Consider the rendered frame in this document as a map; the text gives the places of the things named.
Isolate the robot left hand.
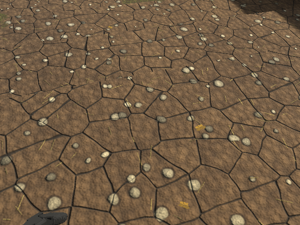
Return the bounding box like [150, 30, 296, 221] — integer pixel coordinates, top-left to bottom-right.
[23, 212, 68, 225]

